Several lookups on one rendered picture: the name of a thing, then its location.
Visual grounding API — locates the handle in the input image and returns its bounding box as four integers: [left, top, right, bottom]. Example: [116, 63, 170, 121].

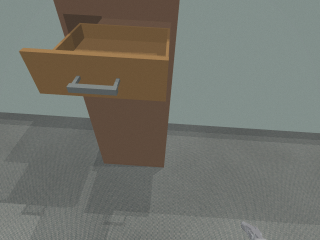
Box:
[66, 75, 120, 96]

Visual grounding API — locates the drawer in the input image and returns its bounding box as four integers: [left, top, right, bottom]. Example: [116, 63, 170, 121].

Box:
[19, 23, 170, 102]

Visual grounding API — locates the cabinet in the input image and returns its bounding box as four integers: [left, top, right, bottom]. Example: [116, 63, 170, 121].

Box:
[53, 0, 180, 168]

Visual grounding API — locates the robot right hand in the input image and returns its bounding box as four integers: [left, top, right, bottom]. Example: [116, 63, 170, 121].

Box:
[241, 221, 267, 240]

